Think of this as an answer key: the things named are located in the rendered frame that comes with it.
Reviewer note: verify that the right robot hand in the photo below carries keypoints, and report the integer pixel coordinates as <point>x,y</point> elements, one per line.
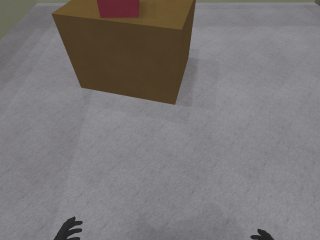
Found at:
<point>263,235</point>

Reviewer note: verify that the carton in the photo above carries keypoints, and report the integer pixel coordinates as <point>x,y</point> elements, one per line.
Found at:
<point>118,8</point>

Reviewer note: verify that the left robot hand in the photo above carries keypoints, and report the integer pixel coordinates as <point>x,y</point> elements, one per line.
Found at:
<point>64,232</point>

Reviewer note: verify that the pedestal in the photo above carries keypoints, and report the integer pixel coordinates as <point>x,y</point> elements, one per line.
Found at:
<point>142,57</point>

